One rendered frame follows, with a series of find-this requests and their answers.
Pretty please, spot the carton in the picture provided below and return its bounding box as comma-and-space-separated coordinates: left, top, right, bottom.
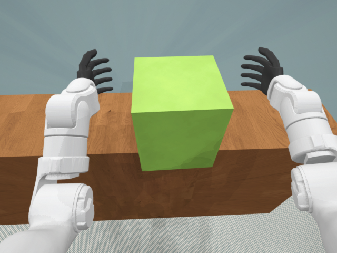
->
131, 55, 234, 171

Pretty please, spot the right robot upper arm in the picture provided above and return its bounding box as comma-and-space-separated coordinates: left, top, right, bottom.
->
291, 162, 337, 253

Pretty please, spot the left robot hand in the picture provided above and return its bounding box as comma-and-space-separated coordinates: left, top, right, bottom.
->
77, 49, 113, 95

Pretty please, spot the left robot forearm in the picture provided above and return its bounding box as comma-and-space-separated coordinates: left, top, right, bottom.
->
28, 78, 100, 227

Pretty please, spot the right robot forearm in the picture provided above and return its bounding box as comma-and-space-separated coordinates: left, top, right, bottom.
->
267, 75, 337, 164

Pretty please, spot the left robot upper arm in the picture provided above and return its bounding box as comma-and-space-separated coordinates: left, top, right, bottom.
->
0, 183, 94, 253

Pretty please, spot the pedestal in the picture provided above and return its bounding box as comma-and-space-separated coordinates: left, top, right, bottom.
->
0, 89, 337, 225

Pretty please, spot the right robot hand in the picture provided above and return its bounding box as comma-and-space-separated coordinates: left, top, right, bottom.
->
241, 47, 284, 95

